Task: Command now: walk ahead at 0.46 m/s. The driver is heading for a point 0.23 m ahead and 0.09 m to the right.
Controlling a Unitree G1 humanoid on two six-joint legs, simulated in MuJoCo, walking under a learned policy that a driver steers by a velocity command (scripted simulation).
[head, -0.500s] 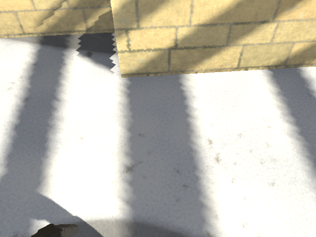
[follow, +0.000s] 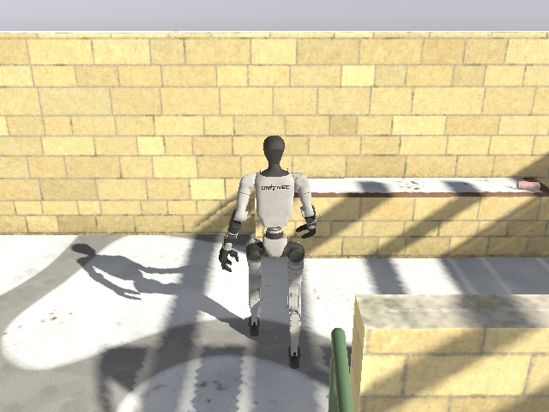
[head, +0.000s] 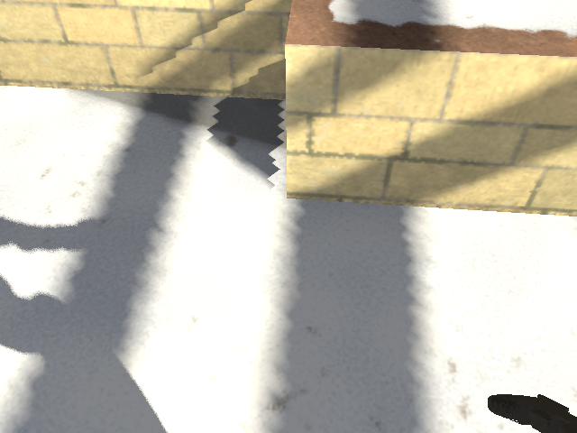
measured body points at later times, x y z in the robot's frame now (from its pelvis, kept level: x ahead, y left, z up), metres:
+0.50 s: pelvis +0.15 +0.02 +0.00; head +0.17 +0.01 +0.45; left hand +0.29 +0.28 -0.11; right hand +0.26 -0.23 -0.13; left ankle +0.15 +0.12 -0.73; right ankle +0.21 -0.11 -0.73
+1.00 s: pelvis +0.18 +0.00 +0.00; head +0.19 +0.00 +0.45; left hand +0.28 +0.25 -0.14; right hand +0.23 -0.26 -0.15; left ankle +0.15 +0.12 -0.73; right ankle +0.21 -0.11 -0.73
